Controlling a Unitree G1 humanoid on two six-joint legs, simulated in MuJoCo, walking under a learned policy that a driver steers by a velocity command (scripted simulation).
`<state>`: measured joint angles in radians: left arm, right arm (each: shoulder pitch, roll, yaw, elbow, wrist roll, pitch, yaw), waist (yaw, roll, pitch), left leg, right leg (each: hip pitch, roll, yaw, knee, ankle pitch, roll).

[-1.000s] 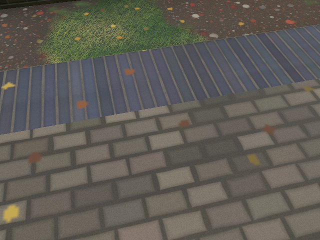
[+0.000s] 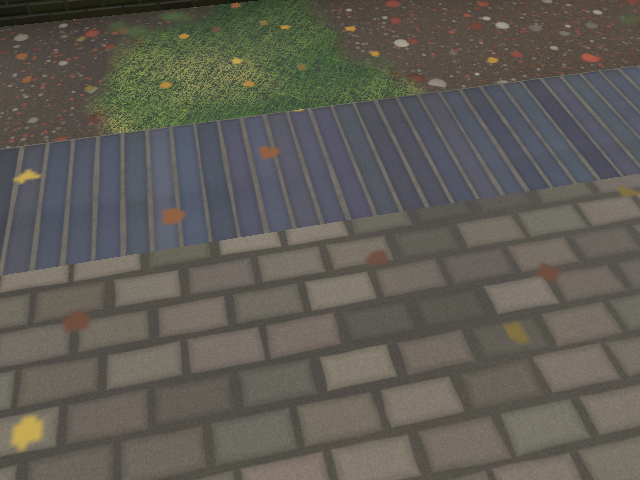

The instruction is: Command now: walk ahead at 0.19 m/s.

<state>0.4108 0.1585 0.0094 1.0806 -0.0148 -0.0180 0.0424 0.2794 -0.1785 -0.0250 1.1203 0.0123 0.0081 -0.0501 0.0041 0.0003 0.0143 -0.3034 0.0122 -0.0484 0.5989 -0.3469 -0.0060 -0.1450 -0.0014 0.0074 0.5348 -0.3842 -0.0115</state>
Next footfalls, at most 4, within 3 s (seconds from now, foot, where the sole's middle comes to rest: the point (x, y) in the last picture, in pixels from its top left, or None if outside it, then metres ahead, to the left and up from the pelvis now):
0.48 right None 0.22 -0.09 -0.77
1.26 right None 0.47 -0.11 -0.77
1.86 left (267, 377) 0.76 0.16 -0.77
2.34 right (313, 271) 1.08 0.06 -0.77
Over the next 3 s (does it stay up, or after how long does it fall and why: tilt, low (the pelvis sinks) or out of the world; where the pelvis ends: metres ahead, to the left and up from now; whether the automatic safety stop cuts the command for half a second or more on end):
stays up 0.95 0.14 0.00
